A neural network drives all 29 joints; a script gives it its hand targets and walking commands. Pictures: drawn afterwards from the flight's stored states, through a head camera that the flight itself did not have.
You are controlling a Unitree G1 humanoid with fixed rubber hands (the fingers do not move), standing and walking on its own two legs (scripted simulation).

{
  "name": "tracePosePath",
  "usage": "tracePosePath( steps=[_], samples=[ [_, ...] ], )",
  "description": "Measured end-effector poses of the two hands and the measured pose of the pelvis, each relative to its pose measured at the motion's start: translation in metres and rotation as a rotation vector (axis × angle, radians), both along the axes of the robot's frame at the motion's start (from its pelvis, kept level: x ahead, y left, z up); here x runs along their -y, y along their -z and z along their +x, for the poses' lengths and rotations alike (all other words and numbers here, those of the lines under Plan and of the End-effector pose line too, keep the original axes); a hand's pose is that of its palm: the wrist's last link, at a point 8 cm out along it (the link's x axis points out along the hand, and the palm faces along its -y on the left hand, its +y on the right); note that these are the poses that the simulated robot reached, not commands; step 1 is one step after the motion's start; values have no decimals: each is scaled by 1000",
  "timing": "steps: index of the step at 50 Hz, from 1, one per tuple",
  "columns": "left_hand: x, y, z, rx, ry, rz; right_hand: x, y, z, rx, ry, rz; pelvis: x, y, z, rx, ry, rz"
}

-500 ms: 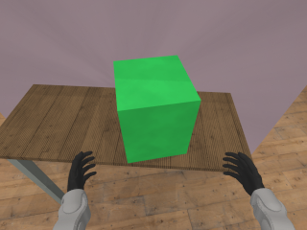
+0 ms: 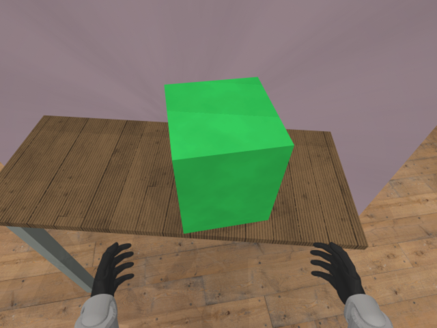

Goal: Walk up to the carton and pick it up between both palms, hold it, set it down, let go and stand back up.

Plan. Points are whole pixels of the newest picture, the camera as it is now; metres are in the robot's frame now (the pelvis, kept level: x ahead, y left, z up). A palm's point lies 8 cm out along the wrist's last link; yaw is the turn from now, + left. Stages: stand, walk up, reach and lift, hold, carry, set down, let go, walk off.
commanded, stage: set down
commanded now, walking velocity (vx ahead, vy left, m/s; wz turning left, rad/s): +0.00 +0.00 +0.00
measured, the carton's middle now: (219, 157) +0.46 +0.02 +0.04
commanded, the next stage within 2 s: let go in 0.84 s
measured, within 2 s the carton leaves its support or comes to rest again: neither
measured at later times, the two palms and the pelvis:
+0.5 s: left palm (98, 308) +0.17 +0.22 -0.06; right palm (341, 310) +0.20 -0.22 -0.07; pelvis +0.00 +0.00 +0.00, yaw +0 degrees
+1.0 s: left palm (93, 312) +0.17 +0.23 -0.07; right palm (332, 321) +0.18 -0.21 -0.09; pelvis +0.01 +0.00 +0.00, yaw +0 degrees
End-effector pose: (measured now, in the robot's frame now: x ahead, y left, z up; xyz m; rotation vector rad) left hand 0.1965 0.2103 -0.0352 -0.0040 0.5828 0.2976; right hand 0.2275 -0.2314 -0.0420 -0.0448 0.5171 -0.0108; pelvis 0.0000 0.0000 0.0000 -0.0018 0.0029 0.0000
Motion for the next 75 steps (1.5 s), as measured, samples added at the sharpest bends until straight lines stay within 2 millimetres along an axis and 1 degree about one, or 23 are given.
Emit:
tracePosePath(
  steps=[8,15,23,26,34,39,70,72,75],
  samples=[
    [-7,12,-10,-61,28,3,-8,18,-17,-65,15,-20,-1,0,1,1,-1,0],
    [-9,20,-16,-106,42,-3,-9,26,-25,-101,17,-47,-1,0,2,1,-1,0],
    [-11,24,-21,-130,56,-8,-8,28,-28,-107,24,-69,-1,0,2,7,-1,0],
    [-13,28,-25,-160,60,-12,-9,34,-34,-134,30,-74,-1,0,2,14,-1,0],
    [-21,36,-30,-223,81,-4,-20,45,-46,-188,31,-82,-2,0,4,14,-2,0],
    [-24,36,-29,-226,87,-3,-24,47,-47,-193,31,-82,-4,0,6,17,-2,0],
    [-23,41,-26,-251,101,-16,-23,50,-45,-210,32,-101,-5,0,14,31,-3,-2],
    [-26,42,-26,-238,109,6,-20,53,-46,-244,24,-121,-6,1,15,23,-3,-2],
    [-35,46,-29,-227,110,30,-8,55,-52,-308,36,-156,-8,3,17,24,-3,-4]
  ],
)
